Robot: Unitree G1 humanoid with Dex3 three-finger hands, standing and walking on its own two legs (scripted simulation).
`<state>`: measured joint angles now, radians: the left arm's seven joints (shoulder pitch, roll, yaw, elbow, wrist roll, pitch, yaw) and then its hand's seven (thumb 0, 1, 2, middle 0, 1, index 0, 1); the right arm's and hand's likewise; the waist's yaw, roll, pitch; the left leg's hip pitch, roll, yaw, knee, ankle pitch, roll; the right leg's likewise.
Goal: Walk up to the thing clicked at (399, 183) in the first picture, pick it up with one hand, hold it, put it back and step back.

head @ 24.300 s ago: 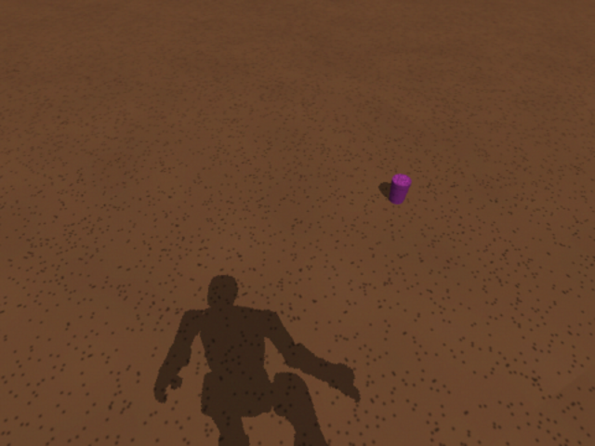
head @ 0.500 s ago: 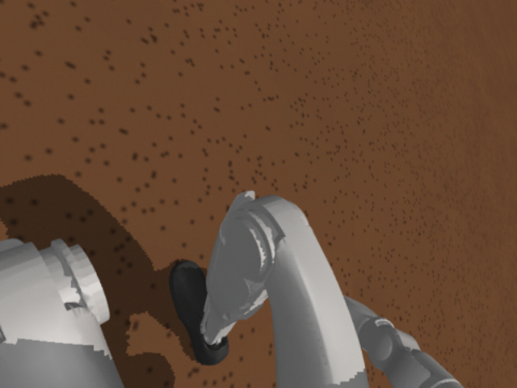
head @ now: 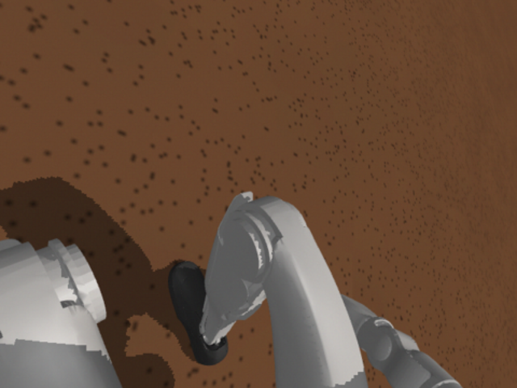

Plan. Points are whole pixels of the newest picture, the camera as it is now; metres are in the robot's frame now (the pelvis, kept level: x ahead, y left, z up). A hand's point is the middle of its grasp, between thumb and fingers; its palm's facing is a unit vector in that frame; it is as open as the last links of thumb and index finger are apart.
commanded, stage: withdraw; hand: left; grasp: from the side
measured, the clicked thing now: out of the picture +0.44 +0.31 -0.23
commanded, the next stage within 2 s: rise in 0.16 s
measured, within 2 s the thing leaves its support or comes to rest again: neither
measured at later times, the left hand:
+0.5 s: hand out of the picture +0.36 +0.39 -0.08, palm faces +0.31 -0.92 -0.24, open 17.5 cm
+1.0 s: hand out of the picture +0.25 +0.33 +0.12, palm faces +0.33 -0.82 -0.46, open 17.1 cm
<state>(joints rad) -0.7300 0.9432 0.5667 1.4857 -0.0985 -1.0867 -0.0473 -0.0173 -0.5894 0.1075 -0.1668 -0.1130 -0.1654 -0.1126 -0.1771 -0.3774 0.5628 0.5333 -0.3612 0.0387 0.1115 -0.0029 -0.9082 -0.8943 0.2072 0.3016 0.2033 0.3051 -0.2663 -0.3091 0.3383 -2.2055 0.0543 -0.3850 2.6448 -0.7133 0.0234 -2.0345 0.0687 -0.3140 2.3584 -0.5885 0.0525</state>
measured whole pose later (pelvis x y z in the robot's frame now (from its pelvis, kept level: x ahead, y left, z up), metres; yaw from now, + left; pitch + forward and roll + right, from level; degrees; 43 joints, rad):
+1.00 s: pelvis +0.05 -0.02 +0.23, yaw +14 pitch +31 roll -4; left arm -0.06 0.44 0.26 0.41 0.04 0.03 0.07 -0.01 -0.47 0.10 -0.08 -0.07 -0.07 -0.07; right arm 0.08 -0.24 0.00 0.52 0.05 0.10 -0.06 0.01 -0.90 -0.90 0.21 0.30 0.20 0.31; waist -0.04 -0.01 -0.14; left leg -1.71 0.06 -0.05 1.81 -0.65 -0.01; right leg -1.68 0.00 -0.08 1.77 -0.64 -0.02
